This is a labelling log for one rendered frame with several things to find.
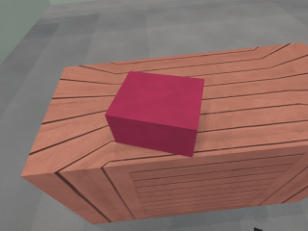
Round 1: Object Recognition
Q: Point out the pedestal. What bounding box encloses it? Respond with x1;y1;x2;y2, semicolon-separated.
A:
20;42;308;224

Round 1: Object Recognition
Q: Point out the carton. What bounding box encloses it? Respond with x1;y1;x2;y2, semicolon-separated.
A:
105;71;205;157

